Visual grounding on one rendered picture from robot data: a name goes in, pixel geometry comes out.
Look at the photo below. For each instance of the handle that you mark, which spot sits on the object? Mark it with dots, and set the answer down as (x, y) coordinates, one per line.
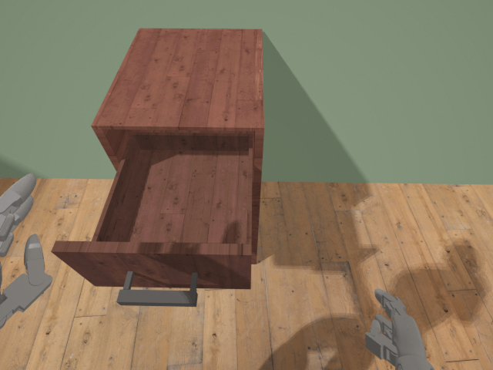
(157, 297)

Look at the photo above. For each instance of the drawer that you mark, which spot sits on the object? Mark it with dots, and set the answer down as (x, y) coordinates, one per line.
(179, 203)

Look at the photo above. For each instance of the robot left hand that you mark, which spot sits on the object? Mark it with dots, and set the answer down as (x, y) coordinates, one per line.
(15, 204)

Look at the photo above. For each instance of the cabinet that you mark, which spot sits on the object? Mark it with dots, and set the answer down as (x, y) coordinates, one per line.
(188, 81)

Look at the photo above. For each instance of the robot right hand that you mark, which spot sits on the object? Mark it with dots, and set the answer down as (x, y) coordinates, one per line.
(402, 334)

